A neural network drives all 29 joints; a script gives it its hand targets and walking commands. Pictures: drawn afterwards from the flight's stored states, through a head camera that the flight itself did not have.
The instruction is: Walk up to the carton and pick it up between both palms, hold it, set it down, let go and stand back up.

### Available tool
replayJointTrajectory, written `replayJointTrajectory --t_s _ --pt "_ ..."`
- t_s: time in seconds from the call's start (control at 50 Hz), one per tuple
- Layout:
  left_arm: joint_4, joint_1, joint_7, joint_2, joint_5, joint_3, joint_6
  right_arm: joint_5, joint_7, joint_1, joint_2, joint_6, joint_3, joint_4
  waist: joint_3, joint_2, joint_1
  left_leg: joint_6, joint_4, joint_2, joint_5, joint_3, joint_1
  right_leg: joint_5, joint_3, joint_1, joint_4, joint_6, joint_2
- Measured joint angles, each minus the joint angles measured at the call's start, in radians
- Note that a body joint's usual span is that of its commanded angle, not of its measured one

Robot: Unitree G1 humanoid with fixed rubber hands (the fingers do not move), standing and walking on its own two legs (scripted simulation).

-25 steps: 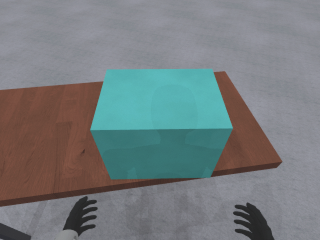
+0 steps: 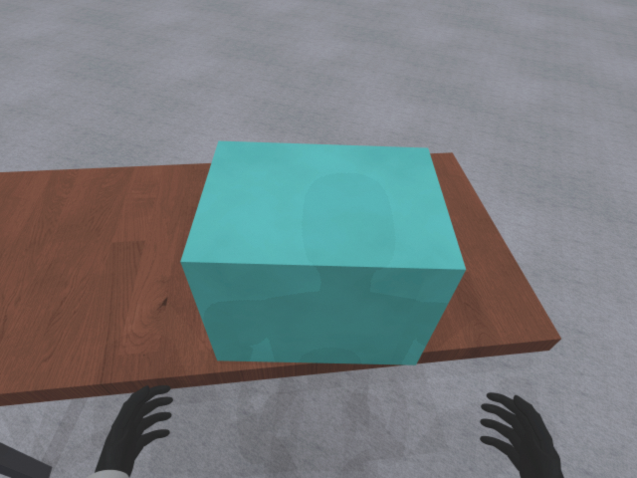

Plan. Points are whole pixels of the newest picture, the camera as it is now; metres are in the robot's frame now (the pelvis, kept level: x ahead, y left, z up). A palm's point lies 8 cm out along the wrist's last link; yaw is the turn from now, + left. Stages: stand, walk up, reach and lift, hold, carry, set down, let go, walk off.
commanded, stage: reach and lift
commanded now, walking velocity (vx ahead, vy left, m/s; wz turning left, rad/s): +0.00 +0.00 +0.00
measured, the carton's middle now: (320, 256) +0.42 +0.02 +0.02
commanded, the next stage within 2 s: none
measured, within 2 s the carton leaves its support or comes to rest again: neither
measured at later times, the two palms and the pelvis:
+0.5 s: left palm (120, 390) +0.22 +0.26 -0.01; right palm (536, 410) +0.21 -0.25 -0.01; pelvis +0.00 +0.00 +0.00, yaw +0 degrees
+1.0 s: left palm (120, 309) +0.29 +0.26 +0.06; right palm (543, 342) +0.27 -0.26 +0.05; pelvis +0.00 +0.00 +0.00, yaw +0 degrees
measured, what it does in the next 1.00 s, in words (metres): stands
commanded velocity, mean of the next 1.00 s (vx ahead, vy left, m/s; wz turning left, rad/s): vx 0.00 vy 0.00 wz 0.00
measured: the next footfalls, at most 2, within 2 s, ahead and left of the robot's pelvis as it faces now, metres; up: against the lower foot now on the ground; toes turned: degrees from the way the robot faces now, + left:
none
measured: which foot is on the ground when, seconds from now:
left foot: down 0.00-1.00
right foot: down 0.00-1.00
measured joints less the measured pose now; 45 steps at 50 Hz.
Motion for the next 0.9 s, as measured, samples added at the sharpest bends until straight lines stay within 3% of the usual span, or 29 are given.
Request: replayJointTrajectory --t_s 0.24,0.46,0.54,0.64,0.9 --pt "0.128 -0.184 -0.003 0.065 -0.122 -0.047 -0.133 0.04 -0.031 -0.143 -0.007 -0.055 0.01 0.041 -0.002 -0.006 -0.004 0.0 0.056 -0.003 -0.011 -0.003 -0.056 -0.022 0.0 -0.064 0.075 0.0 -0.003" --pt "0.111 -0.218 -0.021 0.055 -0.113 -0.038 -0.145 0.112 -0.035 -0.182 -0.052 -0.084 0.038 0.06 -0.014 0.005 -0.005 0.003 0.035 -0.007 -0.015 -0.008 -0.013 -0.02 0.003 -0.016 0.044 0.004 -0.004" --pt "0.117 -0.234 -0.014 0.062 -0.135 -0.045 -0.106 0.115 -0.035 -0.194 -0.058 -0.045 0.032 0.048 -0.014 0.01 -0.005 0.004 0.026 -0.01 -0.012 -0.008 -0.013 -0.021 0.006 -0.02 0.043 0.005 -0.007" --pt "0.042 -0.254 -0.01 0.076 -0.154 -0.036 -0.047 0.126 -0.041 -0.207 -0.07 0.006 0.031 -0.044 -0.015 0.007 -0.004 0.001 0.005 -0.01 -0.002 -0.008 -0.011 -0.013 0.009 -0.022 0.027 0.004 -0.005" --pt "-0.052 -0.376 -0.047 0.089 -0.113 0.062 0.194 0.14 -0.073 -0.302 -0.106 0.203 0.011 -0.117 -0.029 -0.006 -0.006 -0.005 -0.063 -0.008 0.028 -0.014 0.026 0.018 0.012 0.016 -0.043 -0.002 0.001"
